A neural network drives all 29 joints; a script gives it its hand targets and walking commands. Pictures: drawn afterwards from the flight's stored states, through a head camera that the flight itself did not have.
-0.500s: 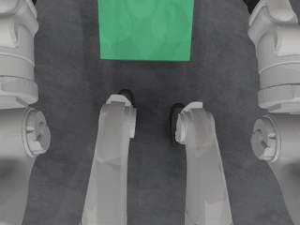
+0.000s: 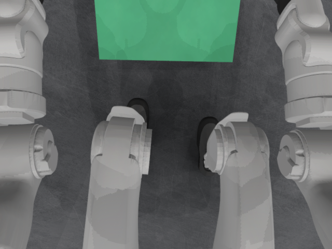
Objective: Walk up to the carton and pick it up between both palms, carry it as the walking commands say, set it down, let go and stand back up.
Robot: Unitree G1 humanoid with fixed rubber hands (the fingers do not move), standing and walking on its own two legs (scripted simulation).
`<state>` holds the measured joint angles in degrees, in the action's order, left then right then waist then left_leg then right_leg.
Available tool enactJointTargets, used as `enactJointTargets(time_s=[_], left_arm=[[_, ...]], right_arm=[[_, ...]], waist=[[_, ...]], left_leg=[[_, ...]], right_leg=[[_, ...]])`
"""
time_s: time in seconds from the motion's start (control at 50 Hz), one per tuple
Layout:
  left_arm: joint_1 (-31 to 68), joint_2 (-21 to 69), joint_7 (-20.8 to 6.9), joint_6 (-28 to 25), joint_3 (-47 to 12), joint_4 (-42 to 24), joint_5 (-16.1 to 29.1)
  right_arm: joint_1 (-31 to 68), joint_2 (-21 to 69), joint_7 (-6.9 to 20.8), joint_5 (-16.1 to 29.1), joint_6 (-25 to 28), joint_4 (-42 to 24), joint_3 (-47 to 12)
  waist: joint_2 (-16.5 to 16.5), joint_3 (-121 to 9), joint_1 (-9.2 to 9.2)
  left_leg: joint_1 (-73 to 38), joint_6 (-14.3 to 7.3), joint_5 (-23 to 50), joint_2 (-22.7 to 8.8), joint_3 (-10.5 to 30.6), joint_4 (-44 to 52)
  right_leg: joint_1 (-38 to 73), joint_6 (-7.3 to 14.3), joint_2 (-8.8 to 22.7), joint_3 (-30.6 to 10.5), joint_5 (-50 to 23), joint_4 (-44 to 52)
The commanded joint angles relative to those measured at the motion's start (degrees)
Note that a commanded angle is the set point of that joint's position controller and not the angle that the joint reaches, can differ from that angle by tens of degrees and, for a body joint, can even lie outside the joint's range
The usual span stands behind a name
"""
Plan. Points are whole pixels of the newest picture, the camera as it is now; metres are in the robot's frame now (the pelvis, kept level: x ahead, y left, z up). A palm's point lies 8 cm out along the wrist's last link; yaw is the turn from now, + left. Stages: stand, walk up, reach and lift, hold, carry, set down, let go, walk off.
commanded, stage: reach and lift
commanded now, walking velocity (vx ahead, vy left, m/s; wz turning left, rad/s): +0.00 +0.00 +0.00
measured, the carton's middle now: (166, 4) +0.53 +0.06 -0.33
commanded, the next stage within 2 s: none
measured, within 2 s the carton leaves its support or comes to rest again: neither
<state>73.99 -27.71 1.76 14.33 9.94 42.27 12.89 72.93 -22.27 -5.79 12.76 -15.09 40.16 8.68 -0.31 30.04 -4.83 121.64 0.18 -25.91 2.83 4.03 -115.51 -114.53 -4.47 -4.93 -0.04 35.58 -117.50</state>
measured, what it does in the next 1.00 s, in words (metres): lowers itself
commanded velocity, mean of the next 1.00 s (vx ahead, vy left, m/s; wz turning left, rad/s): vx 0.00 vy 0.00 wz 0.00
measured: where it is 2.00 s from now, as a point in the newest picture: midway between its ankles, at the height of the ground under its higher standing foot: (171, 148)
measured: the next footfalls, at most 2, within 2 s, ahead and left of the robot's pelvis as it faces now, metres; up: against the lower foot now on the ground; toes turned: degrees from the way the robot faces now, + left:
none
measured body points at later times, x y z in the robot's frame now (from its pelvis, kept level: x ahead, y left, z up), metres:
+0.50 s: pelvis +0.02 -0.01 -0.07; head +0.39 +0.02 +0.17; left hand +0.50 +0.28 -0.29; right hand +0.55 -0.16 -0.28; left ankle +0.14 +0.11 -0.39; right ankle +0.11 -0.13 -0.39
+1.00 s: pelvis +0.01 -0.01 -0.07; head +0.38 +0.02 +0.17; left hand +0.50 +0.27 -0.28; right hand +0.55 -0.15 -0.27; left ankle +0.14 +0.11 -0.39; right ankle +0.11 -0.13 -0.39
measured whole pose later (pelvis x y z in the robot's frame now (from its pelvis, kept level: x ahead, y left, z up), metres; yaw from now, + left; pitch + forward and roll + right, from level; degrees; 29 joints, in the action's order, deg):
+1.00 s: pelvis +0.01 -0.01 -0.07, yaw -1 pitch +30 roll -1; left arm 76.6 -29.3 0.0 1.3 3.5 66.9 17.5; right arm 78.6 -22.0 -5.8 17.5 -5.4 59.9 -3.2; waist 2.7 29.5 -4.3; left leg 129.5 -0.8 -29.2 -2.7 0.9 -128.6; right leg -125.0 -3.3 -6.3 -0.9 37.1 -132.0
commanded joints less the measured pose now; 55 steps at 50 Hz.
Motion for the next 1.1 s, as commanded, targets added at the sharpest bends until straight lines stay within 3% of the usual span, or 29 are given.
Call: enactJointTargets(time_s=[0.0,0.1,0.14,0.18,0.26,0.34,0.4,0.42,0.5,0.58,0.6,0.78,0.86,0.88,0.98,1.04,1.08], left_arm=[[16.7,-12.6,0.4,-5.1,3.0,-10.1,-1.0],[16.0,-13.0,0.1,-7.0,4.4,-7.0,-0.8],[15.5,-13.8,-0.3,-8.2,6.2,-2.1,-2.4],[16.3,-13.4,-0.6,-9.7,6.1,1.1,-2.4],[15.1,-12.4,-1.2,-12.1,6.1,5.9,-2.1],[15.3,-8.7,-2.6,-14.1,2.1,13.4,-0.3],[16.6,-9.9,-2.5,-15.6,2.1,10.0,-0.2],[16.2,-10.2,-2.3,-15.9,2.6,9.6,-0.4],[15.2,-8.6,-2.3,-15.7,0.8,10.6,0.1],[15.1,-8.8,-2.2,-15.7,0.1,11.8,1.0],[15.0,-9.0,-2.1,-15.7,0.0,12.9,1.4],[17.8,-7.0,-1.9,-15.8,-3.2,13.1,3.7],[18.5,-6.0,-1.7,-15.8,-3.7,14.6,4.3],[19.3,-6.0,-1.6,-15.9,-4.3,14.2,4.6],[20.2,-4.2,-1.4,-16.0,-5.5,16.3,5.3],[20.8,-3.3,-1.2,-16.3,-5.6,16.0,4.9],[20.6,-1.3,-1.1,-16.4,-6.7,16.5,5.5]], right_arm=[[17.5,-11.5,-0.6,0.3,4.7,-11.4,1.5],[17.9,-10.4,-1.1,0.3,5.8,-11.1,0.2],[17.5,-8.1,-1.0,-0.2,6.2,-6.5,-1.4],[17.9,-6.0,-0.8,-0.3,7.0,-3.1,-2.5],[18.9,-2.5,-0.7,0.6,8.7,0.0,-6.0],[19.9,1.0,-0.1,1.1,10.6,5.3,-7.1],[19.5,0.4,-0.2,1.7,12.2,3.4,-6.3],[18.9,0.8,-0.1,2.2,12.4,3.6,-6.4],[15.9,1.4,0.1,1.9,12.2,8.0,-6.7],[16.4,1.8,0.3,2.7,12.2,8.4,-8.0],[16.3,1.4,0.1,2.4,12.3,8.3,-7.6],[18.1,2.6,-0.1,3.6,12.4,9.2,-9.2],[19.5,3.5,-0.1,4.5,12.6,9.0,-9.8],[19.7,3.4,-0.2,4.3,12.6,9.4,-9.6],[19.9,4.7,-0.5,4.3,13.0,10.7,-10.0],[20.3,6.4,-0.6,4.1,13.2,11.4,-10.3],[19.9,7.1,-0.6,3.7,13.5,11.9,-10.3]], waist=[[-3.1,-117.6,0.71],[-0.3,-114.1,-1.3],[1.6,-106.8,-3.92],[2.7,-100.9,-4.04],[5.5,-95.4,-6.25],[4.6,-81.6,-4.18],[3.1,-85.8,-3.57],[2.5,-86.8,-4.58],[-0.5,-82.7,-3.86],[1.4,-82.2,-4.81],[2.3,-81.6,-3.95],[1.5,-79.8,-3.07],[2.2,-79.8,-3.82],[1.8,-79.8,-3.0],[2.2,-79.5,-2.51],[2.1,-78.7,-3.28],[1.8,-79.4,-2.24]], left_leg=[[-66.5,1.8,27.9,-2.4,-4.2,2.8],[-57.8,1.4,25.7,-2.5,-5.7,-0.7],[-50.3,0.9,22.8,-2.5,-5.9,-1.4],[-46.5,0.6,22.3,-2.7,-5.4,-2.4],[-40.8,0.0,21.8,-3.3,-5.0,-4.0],[-32.1,-0.1,19.0,-4.1,-3.6,-5.0],[-36.7,-0.2,25.0,-4.2,-3.2,-6.9],[-38.0,-0.5,26.5,-4.1,-3.4,-7.1],[-40.5,0.0,28.5,-4.3,-2.4,-7.3],[-38.9,-0.5,26.7,-4.3,-2.7,-7.2],[-38.2,-0.4,26.0,-4.2,-2.7,-7.1],[-37.2,-0.4,23.5,-4.2,-2.2,-5.6],[-37.0,-0.7,22.4,-4.1,-2.2,-5.2],[-36.7,-0.7,21.8,-4.1,-2.2,-5.1],[-35.7,-0.6,21.2,-3.9,-2.3,-4.8],[-34.9,-0.6,21.4,-3.7,-2.2,-4.2],[-34.9,-0.3,22.2,-3.6,-2.1,-4.4]], right_leg=[[18.1,1.3,-0.1,6.6,-14.8,7.6],[21.2,0.9,0.0,5.7,-16.8,3.9],[20.8,0.8,0.0,4.8,-16.0,2.6],[18.7,0.8,0.0,4.3,-15.8,1.3],[19.2,0.7,0.3,2.9,-16.9,-0.9],[14.0,1.0,0.3,2.0,-16.1,-1.6],[15.0,1.0,0.2,1.8,-20.6,-2.8],[15.1,1.1,0.1,1.9,-21.1,-2.9],[9.7,1.5,0.2,2.3,-18.9,-2.8],[11.1,1.7,0.5,2.0,-18.6,-3.1],[10.9,1.4,0.6,2.3,-18.0,-3.0],[10.2,1.9,0.7,2.0,-16.2,-2.2],[10.4,1.9,0.8,2.0,-15.6,-1.9],[10.5,2.0,1.0,1.9,-15.5,-1.6],[10.8,2.0,1.0,1.6,-15.8,-1.2],[10.1,1.9,0.5,1.4,-16.4,-1.3],[10.8,2.0,0.6,1.5,-17.8,-1.2]])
